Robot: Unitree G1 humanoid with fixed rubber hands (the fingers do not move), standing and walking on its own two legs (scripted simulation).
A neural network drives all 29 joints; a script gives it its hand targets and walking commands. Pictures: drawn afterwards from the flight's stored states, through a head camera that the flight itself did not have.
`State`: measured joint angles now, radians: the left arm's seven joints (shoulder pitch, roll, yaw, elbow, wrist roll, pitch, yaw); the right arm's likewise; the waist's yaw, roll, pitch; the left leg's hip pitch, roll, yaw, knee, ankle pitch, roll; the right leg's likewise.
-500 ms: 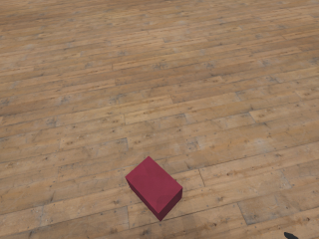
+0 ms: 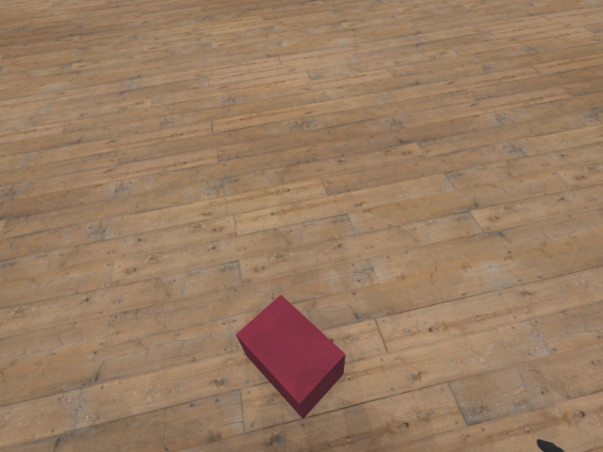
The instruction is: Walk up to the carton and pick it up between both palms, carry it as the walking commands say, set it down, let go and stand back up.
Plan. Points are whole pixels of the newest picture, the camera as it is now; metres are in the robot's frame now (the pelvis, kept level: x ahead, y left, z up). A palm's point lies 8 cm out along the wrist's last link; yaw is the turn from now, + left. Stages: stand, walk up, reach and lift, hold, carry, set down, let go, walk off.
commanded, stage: walk up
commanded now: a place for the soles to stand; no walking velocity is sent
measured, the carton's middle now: (291, 354) +0.48 +0.10 -0.66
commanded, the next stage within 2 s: none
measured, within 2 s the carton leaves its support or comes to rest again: neither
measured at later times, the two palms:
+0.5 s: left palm out of the picture +0.06 +0.31 -0.10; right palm out of the picture +0.08 -0.31 -0.11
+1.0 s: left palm out of the picture +0.10 +0.18 -0.12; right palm out of the picture +0.06 -0.49 -0.09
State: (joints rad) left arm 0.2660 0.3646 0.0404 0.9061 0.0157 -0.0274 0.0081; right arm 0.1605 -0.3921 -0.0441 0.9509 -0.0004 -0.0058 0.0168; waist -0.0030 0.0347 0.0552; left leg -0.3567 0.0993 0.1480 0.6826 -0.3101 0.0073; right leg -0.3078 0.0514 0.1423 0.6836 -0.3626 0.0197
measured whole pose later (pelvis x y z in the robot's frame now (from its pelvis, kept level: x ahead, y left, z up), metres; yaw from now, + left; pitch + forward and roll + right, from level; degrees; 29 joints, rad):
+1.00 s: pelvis +0.02 -0.12 -0.02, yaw +2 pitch +1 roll +3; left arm 0.25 0.37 0.09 0.73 0.06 0.07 -0.12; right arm 0.28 -0.50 -0.04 0.99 0.00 -0.04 -0.10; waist 0.00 -0.08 0.08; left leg -0.45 0.15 0.01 0.87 -0.47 -0.02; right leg -0.43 0.03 0.05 0.85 -0.45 -0.02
